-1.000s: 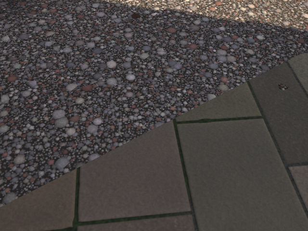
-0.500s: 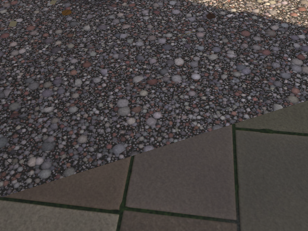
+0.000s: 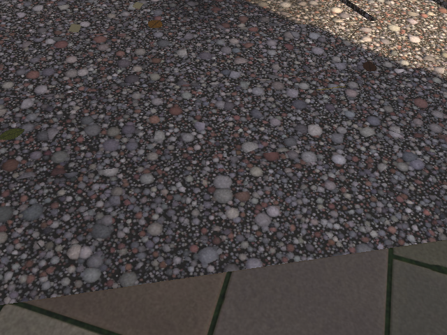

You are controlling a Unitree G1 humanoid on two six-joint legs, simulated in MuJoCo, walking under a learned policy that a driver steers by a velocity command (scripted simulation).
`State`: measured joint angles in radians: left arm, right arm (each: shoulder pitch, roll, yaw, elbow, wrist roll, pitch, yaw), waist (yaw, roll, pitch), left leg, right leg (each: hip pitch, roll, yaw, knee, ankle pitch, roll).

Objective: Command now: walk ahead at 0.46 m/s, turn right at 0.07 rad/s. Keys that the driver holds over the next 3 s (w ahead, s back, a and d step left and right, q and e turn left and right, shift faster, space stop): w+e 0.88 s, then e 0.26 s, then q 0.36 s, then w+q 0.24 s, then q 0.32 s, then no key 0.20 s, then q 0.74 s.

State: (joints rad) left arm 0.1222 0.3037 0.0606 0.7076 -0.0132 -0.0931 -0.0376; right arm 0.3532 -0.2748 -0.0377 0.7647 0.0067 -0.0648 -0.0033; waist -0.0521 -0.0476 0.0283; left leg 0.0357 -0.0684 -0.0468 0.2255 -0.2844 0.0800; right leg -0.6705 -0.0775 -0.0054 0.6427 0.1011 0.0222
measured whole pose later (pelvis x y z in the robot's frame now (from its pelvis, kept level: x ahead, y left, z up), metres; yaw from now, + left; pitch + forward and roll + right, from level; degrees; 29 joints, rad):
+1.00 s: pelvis +0.55 -0.05 +0.00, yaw -32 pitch +1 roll +2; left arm 0.12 0.30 0.07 0.62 -0.02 -0.02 -0.03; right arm 0.33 -0.29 -0.07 0.80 0.00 -0.08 -0.01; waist -0.09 -0.04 0.05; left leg -0.04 -0.01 0.17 0.28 -0.27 0.01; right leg -0.66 -0.08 0.04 0.77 -0.04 0.00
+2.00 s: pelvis +0.77 -0.18 -0.04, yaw -18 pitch +3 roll -1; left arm -0.01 0.27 0.08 0.73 -0.01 -0.06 -0.01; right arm 0.39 -0.27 -0.08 0.72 0.02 0.01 -0.05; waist -0.07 -0.02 0.01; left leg -0.14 -0.07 -0.25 0.48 -0.37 0.03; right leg -0.47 0.05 0.10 0.51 -0.08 0.05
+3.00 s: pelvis +0.83 -0.23 -0.04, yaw +12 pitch +1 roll +0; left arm 0.14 0.26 0.06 0.77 0.01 0.01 0.02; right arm 0.24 -0.37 -0.11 0.59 0.02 0.06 -0.03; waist 0.00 0.05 0.04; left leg -0.55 -0.05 -0.10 1.14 -0.40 -0.08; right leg -0.22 -0.01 -0.04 0.44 -0.24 -0.02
